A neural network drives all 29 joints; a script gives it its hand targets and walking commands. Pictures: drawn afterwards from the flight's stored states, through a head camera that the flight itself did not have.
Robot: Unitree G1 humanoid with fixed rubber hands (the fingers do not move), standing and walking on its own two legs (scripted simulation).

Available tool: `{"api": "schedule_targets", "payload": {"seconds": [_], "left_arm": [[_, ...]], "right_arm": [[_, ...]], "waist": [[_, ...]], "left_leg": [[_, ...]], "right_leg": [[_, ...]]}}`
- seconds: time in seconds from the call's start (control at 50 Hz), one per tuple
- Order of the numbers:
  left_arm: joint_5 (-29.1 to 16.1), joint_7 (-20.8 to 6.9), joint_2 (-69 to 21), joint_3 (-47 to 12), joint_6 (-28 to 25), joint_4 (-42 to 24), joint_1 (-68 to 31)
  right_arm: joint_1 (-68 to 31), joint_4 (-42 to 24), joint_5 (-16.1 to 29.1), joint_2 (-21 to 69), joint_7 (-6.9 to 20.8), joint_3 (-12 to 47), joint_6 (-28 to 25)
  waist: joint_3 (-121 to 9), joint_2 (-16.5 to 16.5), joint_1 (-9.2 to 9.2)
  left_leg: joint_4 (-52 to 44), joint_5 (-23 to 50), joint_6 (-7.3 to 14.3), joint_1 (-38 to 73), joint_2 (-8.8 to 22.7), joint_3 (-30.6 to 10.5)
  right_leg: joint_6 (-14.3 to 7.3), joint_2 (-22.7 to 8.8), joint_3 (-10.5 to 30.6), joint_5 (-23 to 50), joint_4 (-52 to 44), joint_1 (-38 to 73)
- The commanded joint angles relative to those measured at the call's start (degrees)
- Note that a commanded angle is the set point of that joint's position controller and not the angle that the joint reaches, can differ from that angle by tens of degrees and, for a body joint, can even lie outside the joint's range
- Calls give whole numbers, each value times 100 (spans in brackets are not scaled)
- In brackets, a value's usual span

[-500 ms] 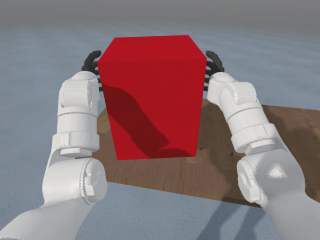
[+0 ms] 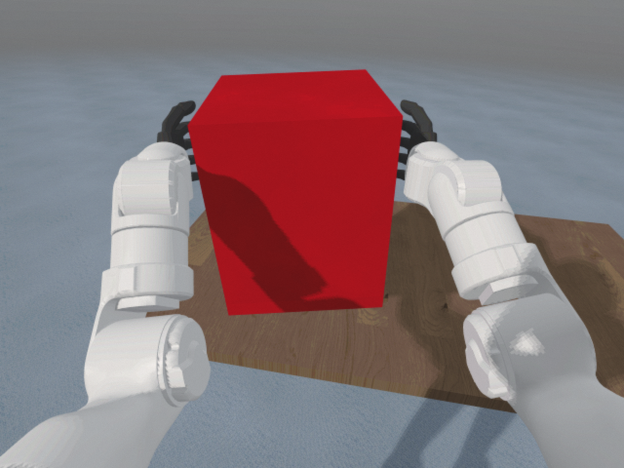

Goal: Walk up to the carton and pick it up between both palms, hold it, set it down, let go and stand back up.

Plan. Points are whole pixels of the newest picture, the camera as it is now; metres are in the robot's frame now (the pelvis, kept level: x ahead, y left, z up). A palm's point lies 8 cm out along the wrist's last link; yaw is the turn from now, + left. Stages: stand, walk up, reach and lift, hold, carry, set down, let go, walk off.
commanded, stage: hold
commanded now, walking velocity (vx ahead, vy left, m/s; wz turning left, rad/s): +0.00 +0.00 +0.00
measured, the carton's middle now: (299, 187) +0.40 +0.00 +0.26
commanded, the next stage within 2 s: none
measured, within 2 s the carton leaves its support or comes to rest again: neither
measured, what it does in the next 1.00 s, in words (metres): stands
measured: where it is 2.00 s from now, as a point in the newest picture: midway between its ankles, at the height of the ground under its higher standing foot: outside the picture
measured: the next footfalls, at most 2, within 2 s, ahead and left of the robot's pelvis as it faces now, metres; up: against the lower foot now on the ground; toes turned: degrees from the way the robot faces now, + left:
none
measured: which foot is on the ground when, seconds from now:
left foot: down 0.00-1.00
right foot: down 0.00-1.00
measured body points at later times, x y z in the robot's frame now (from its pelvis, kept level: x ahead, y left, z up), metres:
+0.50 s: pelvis +0.00 +0.00 +0.00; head -0.10 +0.02 +0.44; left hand +0.38 +0.15 +0.31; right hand +0.37 -0.14 +0.31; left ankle +0.02 +0.12 -0.75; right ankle +0.01 -0.10 -0.75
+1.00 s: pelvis +0.00 +0.00 +0.00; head -0.09 +0.01 +0.44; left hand +0.39 +0.15 +0.31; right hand +0.38 -0.15 +0.30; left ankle +0.02 +0.12 -0.75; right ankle +0.01 -0.10 -0.75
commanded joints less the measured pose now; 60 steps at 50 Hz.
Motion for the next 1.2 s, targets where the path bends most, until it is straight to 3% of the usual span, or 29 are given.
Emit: {"api": "schedule_targets", "payload": {"seconds": [0.0,0.18,0.54,0.56,0.62,0.76,0.88,1.18], "left_arm": [[-1078,-811,-3425,-2102,-403,-706,-4666],[-1014,-843,-3339,-1993,-402,-552,-4589],[-1066,-860,-3382,-2049,-418,-665,-4538],[-880,-857,-3297,-1891,-417,-373,-4550],[-841,-865,-3239,-1746,-502,-155,-4727],[-1112,-776,-3411,-1979,-617,-462,-4592],[-1046,-841,-3392,-1915,-547,-361,-4498],[-1011,-793,-3319,-1873,-604,-235,-4720]], "right_arm": [[-4852,-1612,964,3724,915,928,-157],[-4811,-1419,968,3646,911,853,-141],[-4844,-1738,1020,3716,845,978,-151],[-4622,-1326,903,3602,860,794,-99],[-4769,-1169,758,3600,979,649,-152],[-4933,-1841,971,3775,878,1020,-243],[-4882,-1782,908,3705,846,948,-204],[-4925,-1501,862,3749,887,847,-199]], "waist": [[-1430,444,17],[-1460,383,-1],[-1547,332,-44],[-1247,578,-8],[-1205,516,91],[-1944,276,59],[-1666,230,31],[-1633,352,90]], "left_leg": [[-388,1001,-222,-113,-257,120],[-370,989,-217,-73,-273,138],[-312,1170,-210,26,-293,114],[-358,979,-228,-27,-256,75],[-478,576,-173,-253,-195,66],[-137,1595,-194,246,-267,67],[-266,1195,-174,62,-263,55],[-281,1100,-156,0,-244,65]], "right_leg": [[324,135,200,719,-102,523],[363,114,208,819,-112,525],[392,116,182,1052,-97,594],[318,69,233,865,-102,381],[289,56,219,401,-118,336],[368,102,250,1616,23,669],[357,84,233,1132,-57,501],[335,51,258,1043,-54,421]]}}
